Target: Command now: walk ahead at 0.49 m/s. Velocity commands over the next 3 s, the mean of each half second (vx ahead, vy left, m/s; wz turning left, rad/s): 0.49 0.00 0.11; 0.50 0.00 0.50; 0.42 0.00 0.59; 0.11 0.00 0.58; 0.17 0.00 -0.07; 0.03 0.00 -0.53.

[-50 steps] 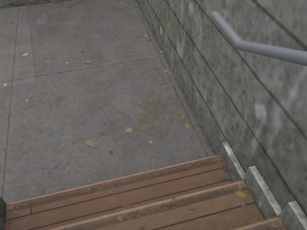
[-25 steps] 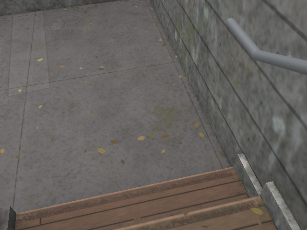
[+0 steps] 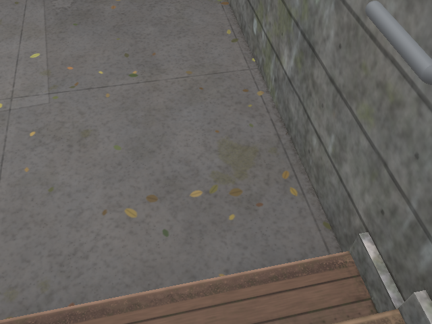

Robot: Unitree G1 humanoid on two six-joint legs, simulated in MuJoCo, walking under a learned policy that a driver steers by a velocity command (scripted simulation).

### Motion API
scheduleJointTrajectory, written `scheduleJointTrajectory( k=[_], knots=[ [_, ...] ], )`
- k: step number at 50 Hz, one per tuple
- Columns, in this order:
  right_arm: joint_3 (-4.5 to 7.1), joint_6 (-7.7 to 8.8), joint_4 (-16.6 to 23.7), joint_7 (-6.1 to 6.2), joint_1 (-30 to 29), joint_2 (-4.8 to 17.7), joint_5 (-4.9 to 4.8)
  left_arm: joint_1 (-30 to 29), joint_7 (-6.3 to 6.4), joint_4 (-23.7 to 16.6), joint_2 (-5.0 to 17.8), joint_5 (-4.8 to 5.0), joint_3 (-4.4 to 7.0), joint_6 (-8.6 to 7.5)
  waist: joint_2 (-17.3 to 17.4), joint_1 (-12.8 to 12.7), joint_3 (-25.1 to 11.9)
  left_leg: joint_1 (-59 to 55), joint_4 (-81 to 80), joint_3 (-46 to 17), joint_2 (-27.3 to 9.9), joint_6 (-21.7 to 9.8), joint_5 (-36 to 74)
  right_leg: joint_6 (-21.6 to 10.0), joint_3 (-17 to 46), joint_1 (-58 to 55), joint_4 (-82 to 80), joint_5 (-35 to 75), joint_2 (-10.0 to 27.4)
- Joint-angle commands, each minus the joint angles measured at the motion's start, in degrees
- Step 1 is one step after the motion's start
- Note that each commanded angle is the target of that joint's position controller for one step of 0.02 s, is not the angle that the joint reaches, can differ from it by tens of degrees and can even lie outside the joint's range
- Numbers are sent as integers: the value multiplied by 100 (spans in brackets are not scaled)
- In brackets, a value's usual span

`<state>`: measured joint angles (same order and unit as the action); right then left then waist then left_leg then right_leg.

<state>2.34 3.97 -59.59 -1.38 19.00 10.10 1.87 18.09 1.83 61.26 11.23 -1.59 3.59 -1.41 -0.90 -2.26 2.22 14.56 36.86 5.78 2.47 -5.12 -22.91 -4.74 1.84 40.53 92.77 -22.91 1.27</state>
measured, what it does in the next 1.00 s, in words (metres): goes down, turning left: right foot 0.15 m lower, then left foot 0.15 m lower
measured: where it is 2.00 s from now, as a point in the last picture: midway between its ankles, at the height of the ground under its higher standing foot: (205, 252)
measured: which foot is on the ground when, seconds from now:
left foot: down 0.00-0.34, up 0.36-0.86, down 0.88-1.00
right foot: up 0.00-0.32, down 0.34-0.88, up 0.90-1.00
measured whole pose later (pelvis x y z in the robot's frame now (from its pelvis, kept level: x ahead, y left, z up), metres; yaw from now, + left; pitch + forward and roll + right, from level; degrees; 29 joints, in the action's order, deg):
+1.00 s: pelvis +0.56 +0.03 -0.31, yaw +20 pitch +0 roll +0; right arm 3.2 0.9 -54.9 -0.6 10.6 12.3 1.5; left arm 18.9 1.8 55.9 11.3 -1.9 1.6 -2.9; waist -1.7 -2.2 3.6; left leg 20.0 36.5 3.7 6.9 -8.5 -15.2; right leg -1.2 -0.4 32.1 102.3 -35.8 3.9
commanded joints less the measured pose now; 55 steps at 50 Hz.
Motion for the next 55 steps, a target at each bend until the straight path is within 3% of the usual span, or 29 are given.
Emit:
scheduleJointTrajectory(
  k=[1,3,5,8,14,16,17,18,19,20,21,22,23,25,27,29,32,34,41,43,44,45,46,47,48,49,50,54,55],
  knots=[
    [48,271,191,128,201,713,-158,-164,-164,-305,192,-191,82,149,590,-149,696,1218,-1802,-1407,-1422,-706,2944,257,-93,-271,-3187,2021,340],
    [122,180,162,138,253,963,-93,509,-260,21,37,-308,36,214,723,-359,1,1085,-1160,-1200,-1396,-745,3908,179,-358,-1311,-2978,2868,95],
    [-25,222,-36,209,734,434,-178,-483,-317,-293,329,-118,103,46,299,-8,289,-64,-842,-1297,-1140,-658,2423,0,-1,-7,-4255,4257,294],
    [-54,228,-14,195,647,477,-85,-1447,-453,-584,225,-114,-1,-134,75,350,542,579,-683,-1139,-929,-563,746,9,-351,-1073,-5807,5522,165],
    [-50,-19,-338,337,1432,689,123,-1711,-320,-943,461,59,-52,-210,302,852,990,-724,798,-1438,-1141,-698,2547,-47,-285,-1354,-7253,3893,398],
    [-48,-84,-412,366,1503,837,131,-127,-221,-415,713,50,86,-252,-120,186,141,-832,2907,-1235,-869,-672,3654,-25,-636,-3049,-7679,3657,99],
    [-74,-100,-521,349,1716,719,65,865,-258,-117,937,-72,182,-294,-452,-153,-298,190,4614,-1046,-486,-587,2066,-34,-425,-4545,-7448,4084,310],
    [-44,-34,-546,394,2297,326,-171,1474,-257,-32,1224,-127,214,-282,-1432,-24,-1232,2117,7037,-774,140,-271,-2677,-431,450,-6645,-5311,6647,1484],
    [-21,-8,-361,500,2345,563,-356,1778,-346,-136,1131,-13,169,-210,-921,-213,-2011,3227,7512,-975,-29,-196,-2585,-853,1430,-7340,-5032,6328,2340],
    [-12,-46,-15,482,1362,690,-259,1543,-291,-207,1268,125,246,-164,-1024,-437,-1692,4159,6903,-727,-248,-57,-1676,-1356,2255,-6731,-6348,2508,2698],
    [47,-99,123,393,506,814,-37,846,-228,-377,746,63,141,-103,-160,-350,-477,3841,6194,-812,-483,-26,-795,-1075,1811,-5110,-7265,1105,2135],
    [82,-196,241,291,440,740,23,767,-162,-355,926,15,170,-132,-775,-165,-268,3638,6170,-796,-485,-15,-714,-1408,2148,-4390,-7323,1049,2505],
    [132,-214,223,243,264,847,159,359,-112,-384,461,52,-3,-279,149,140,228,3140,4568,-1418,-784,34,505,-1048,1518,-3391,-7161,2261,2089],
    [84,-385,170,118,377,287,78,285,-94,-309,537,137,2,-506,-31,548,524,2155,3245,-1211,-822,271,1230,-694,620,-2035,-7382,2665,1539],
    [68,-506,324,86,262,177,235,526,-27,-233,850,159,59,-549,-294,514,246,2087,2991,-925,-681,308,1487,-923,431,-2206,-7234,3859,1702],
    [168,-564,429,75,233,402,103,570,-98,-353,771,100,46,-544,-279,579,-83,2359,3093,-939,-643,113,2108,-808,238,-2646,-6867,4246,1772],
    [197,-386,764,-38,-666,411,-48,454,-103,-251,314,141,-76,-636,-351,462,123,2058,941,-825,-518,-8,4782,-123,-729,-2305,-6371,1804,1005],
    [155,-307,825,-165,-1094,234,14,448,-52,-306,367,163,-142,-580,-283,272,238,1067,463,-427,-259,-38,5725,4,-927,-1691,-6264,916,921],
    [74,-241,1034,-156,-1868,390,37,1342,159,-4,566,-71,-108,-243,-82,-279,906,1344,-1402,-88,-405,-185,4240,-251,-793,-3241,-4095,2245,1411],
    [193,-276,506,-70,-345,570,96,1254,149,-59,806,-136,-75,-142,-78,417,98,-318,-1545,240,-92,-436,3357,-359,-906,-3195,-2188,3593,1299],
    [336,-321,220,-62,494,815,59,1173,107,-76,995,-109,27,-145,553,907,-504,-1762,-1803,66,-150,-512,3213,-258,-1184,-2521,-370,2399,922],
    [461,-265,216,-118,700,1501,66,1366,32,-297,542,-5,-25,-189,1688,631,-855,-3727,271,-906,-1112,-1147,6520,24,-1269,47,2129,-2411,211],
    [492,-304,350,-118,1076,1652,-216,1132,-2,-712,620,121,-75,-224,1221,913,-2178,-5040,772,-2544,-1988,-1973,6744,194,-562,1450,2920,-2682,206],
    [498,-354,440,37,1426,1863,-122,283,-34,-1253,640,180,-103,-328,991,1239,-2248,-5125,-769,-4055,-2718,-2458,4126,385,-346,2765,2683,-2282,1],
    [436,-403,281,207,1230,1674,-9,-315,1,-1425,489,29,-180,-386,579,1071,-1429,-4251,-1609,-4436,-2787,-2267,1810,412,29,3278,1805,-1660,278],
    [300,-345,422,215,561,1222,-48,-245,1,-1218,851,-83,-76,-325,-300,633,-510,-2758,-1582,-3817,-2488,-1876,1342,409,127,2598,621,-1045,602],
    [172,-240,447,178,127,922,-8,-43,3,-1085,943,-151,5,-219,-441,227,-1,-1239,-1315,-3447,-2187,-1702,1976,466,356,1711,-763,-53,759],
    [250,-63,551,230,-92,1200,-123,-51,-166,-1064,374,-248,-78,73,466,-107,-49,920,-1627,-2324,-1060,-1413,3990,760,-135,-738,-2894,1221,523],
    [272,-49,610,163,24,1222,-96,254,-196,-932,417,-102,-36,53,490,-156,-327,760,-1506,-2312,-1061,-1387,4047,665,-118,-884,-2745,2071,490]
  ],
)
